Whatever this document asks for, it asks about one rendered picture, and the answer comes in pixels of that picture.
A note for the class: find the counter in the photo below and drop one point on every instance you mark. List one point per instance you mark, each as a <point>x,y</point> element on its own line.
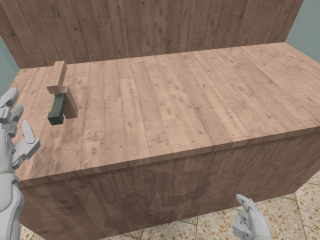
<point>173,108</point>

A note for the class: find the tap lever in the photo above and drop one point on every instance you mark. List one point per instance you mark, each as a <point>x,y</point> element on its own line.
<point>55,116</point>

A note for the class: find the robot right hand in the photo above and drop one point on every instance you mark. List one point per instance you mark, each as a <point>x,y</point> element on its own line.
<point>255,222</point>

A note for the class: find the left robot forearm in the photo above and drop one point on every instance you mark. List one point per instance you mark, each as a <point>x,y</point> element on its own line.
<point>11,204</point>

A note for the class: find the robot left hand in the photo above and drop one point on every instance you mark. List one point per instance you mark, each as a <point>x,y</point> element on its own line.
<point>26,148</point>

